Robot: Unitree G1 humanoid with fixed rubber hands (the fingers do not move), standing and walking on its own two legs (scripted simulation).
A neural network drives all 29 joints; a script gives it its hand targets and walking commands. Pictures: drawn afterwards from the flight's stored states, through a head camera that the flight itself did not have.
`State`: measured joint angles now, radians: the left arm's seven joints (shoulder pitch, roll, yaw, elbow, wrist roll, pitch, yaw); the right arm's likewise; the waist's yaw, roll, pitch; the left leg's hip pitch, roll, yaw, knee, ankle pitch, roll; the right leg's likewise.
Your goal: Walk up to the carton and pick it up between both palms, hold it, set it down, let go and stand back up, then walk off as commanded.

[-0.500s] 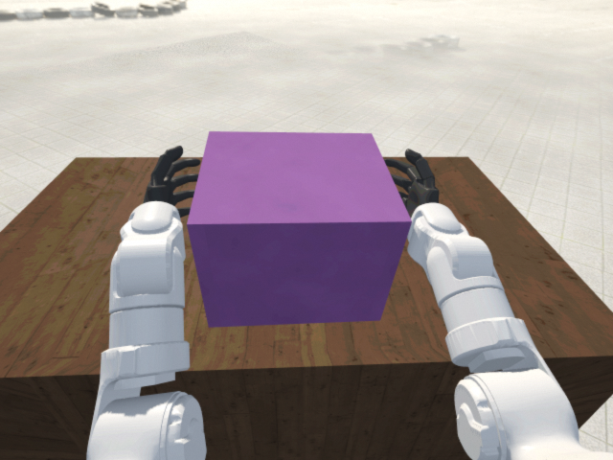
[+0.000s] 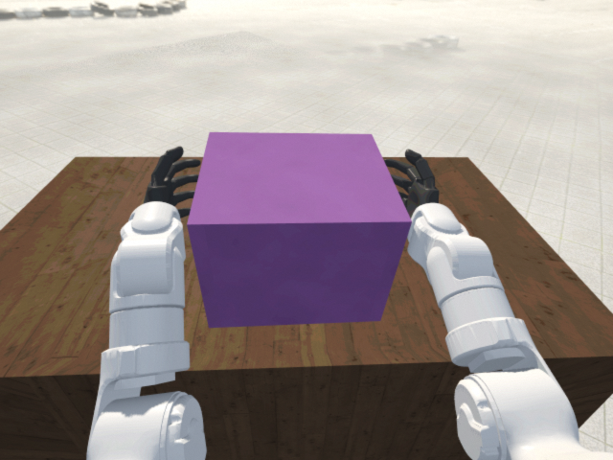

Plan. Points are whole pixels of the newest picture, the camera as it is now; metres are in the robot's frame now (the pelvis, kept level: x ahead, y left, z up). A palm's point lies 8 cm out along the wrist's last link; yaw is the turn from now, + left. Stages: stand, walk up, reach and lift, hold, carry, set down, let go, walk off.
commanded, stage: hold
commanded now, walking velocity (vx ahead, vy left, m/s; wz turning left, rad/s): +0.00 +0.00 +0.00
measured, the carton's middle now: (294, 226) +0.40 +0.02 +0.18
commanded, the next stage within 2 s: none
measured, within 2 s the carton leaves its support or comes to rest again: neither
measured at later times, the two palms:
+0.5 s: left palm (162, 210) +0.36 +0.18 +0.23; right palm (420, 209) +0.37 -0.14 +0.22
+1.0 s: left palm (163, 209) +0.36 +0.18 +0.23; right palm (420, 209) +0.37 -0.15 +0.22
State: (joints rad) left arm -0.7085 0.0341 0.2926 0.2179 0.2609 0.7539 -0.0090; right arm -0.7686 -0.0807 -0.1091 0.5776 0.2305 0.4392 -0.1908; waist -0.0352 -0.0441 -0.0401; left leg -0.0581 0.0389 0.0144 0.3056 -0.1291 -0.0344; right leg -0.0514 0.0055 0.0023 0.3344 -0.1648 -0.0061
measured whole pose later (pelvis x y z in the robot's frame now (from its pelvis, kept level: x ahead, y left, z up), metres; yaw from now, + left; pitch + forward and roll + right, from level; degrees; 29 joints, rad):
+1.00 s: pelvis +0.00 +0.00 +0.00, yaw +0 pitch -7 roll +0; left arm -0.71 0.03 0.29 0.22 0.26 0.75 -0.01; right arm -0.77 -0.08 -0.11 0.58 0.23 0.44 -0.19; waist -0.04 -0.04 -0.04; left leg -0.06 0.04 0.01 0.31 -0.13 -0.03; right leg -0.05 0.01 0.00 0.33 -0.16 -0.01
